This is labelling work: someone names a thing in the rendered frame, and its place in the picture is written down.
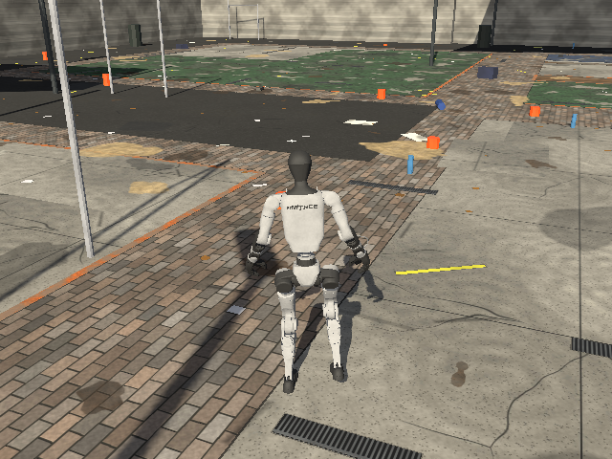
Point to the robot right forearm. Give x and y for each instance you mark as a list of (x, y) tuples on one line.
[(355, 245)]

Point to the left robot shin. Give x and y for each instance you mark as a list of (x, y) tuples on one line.
[(288, 350)]

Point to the robot left hand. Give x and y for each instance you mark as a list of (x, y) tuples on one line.
[(259, 263)]

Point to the robot right hand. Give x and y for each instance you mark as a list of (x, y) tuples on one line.
[(365, 261)]

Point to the robot right upper arm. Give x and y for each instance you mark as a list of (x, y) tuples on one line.
[(332, 199)]

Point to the robot left forearm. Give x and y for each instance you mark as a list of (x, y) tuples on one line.
[(256, 250)]

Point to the robot left foot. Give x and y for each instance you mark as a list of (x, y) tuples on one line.
[(289, 386)]

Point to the robot left upper arm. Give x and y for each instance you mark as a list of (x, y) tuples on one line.
[(267, 216)]

